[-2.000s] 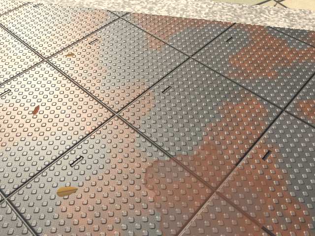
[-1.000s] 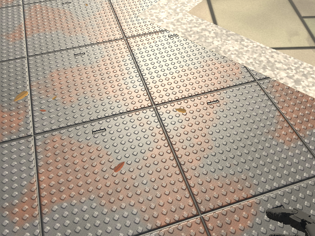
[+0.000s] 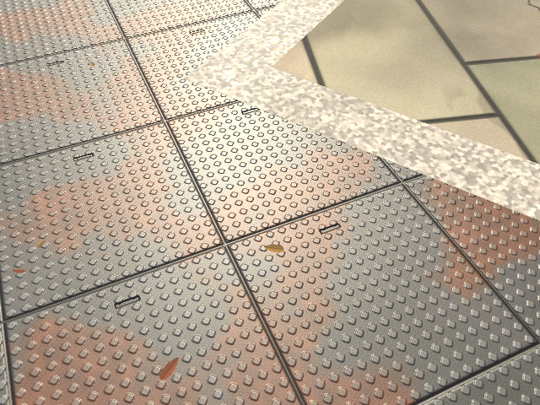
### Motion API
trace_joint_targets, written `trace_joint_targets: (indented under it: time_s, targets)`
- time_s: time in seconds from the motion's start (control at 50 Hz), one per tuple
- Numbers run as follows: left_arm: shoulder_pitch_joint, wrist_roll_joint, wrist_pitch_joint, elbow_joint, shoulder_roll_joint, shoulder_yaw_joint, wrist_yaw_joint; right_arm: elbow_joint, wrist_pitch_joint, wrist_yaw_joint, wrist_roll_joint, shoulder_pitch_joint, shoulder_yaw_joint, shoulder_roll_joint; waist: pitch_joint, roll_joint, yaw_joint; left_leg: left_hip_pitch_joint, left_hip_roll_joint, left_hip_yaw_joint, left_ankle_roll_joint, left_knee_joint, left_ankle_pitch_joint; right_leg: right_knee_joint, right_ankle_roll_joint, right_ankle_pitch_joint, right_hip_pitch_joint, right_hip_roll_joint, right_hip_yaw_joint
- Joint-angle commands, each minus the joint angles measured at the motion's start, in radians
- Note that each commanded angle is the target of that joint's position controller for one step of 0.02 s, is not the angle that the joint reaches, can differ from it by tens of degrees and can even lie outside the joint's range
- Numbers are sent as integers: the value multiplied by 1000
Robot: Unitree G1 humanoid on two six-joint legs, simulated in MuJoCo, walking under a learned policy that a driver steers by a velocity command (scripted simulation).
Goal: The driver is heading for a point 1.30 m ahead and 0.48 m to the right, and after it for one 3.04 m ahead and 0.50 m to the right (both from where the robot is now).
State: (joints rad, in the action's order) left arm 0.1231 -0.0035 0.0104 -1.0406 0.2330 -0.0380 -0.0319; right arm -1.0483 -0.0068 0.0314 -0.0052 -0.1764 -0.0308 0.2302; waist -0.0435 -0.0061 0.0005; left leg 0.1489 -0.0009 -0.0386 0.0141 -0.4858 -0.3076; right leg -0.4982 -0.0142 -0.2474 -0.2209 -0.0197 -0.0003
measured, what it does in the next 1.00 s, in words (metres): walks ahead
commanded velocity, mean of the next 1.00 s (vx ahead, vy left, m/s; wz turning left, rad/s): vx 0.17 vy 0.00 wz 0.00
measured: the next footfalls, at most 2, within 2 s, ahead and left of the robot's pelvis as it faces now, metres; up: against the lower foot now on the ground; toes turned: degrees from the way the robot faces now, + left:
left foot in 1.24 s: +0.47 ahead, +0.08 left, +0.00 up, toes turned +2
right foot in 1.80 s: +0.76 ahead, -0.19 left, +0.00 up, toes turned -17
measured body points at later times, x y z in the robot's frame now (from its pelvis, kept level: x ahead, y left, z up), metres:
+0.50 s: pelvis -0.01 +0.00 +0.00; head +0.00 +0.01 +0.45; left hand +0.03 +0.26 -0.15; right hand +0.01 -0.24 -0.15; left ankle -0.03 +0.11 -0.74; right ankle +0.01 -0.13 -0.74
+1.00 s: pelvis +0.14 -0.06 +0.01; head +0.14 -0.07 +0.46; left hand +0.06 +0.17 -0.13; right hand +0.27 -0.32 -0.12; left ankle +0.22 +0.10 -0.66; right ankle +0.05 -0.14 -0.74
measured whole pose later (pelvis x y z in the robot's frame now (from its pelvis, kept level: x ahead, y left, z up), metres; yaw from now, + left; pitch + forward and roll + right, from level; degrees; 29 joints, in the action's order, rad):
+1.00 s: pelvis +0.14 -0.06 +0.01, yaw -1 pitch +1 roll +0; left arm 0.44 -0.01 -0.10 -1.12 0.17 -0.02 0.00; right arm -0.97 0.09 -0.01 0.02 -0.12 -0.06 0.26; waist 0.02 0.03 -0.06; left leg 0.65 0.10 -0.01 0.05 -0.96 -0.13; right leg -0.26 0.05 -0.27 -0.02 0.03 -0.06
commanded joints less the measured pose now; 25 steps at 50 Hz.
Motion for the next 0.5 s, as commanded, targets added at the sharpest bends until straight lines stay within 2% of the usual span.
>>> trace_joint_targets:
  time_s: [0.02,0.46,0.48,0.5]
  targets:
    - [-3,0,-6,22,109,-19,-5,14,9,4,-1,-20,-15,106,37,4,-1,44,44,42,16,91,194,60,29,219,49,-27,21]
    - [68,1,-6,-54,81,-7,-14,-46,17,6,0,-92,5,67,3,9,-2,76,40,40,19,133,102,88,21,137,24,-18,16]
    - [88,1,-5,-65,70,-4,-15,-57,16,7,0,-115,5,63,26,17,-1,68,35,38,25,146,-5,80,22,45,31,-3,-1]
    - [92,7,-4,-68,73,-7,-16,-58,13,10,8,-125,-3,84,9,37,5,78,37,53,43,159,-171,39,26,-98,-1,27,-33]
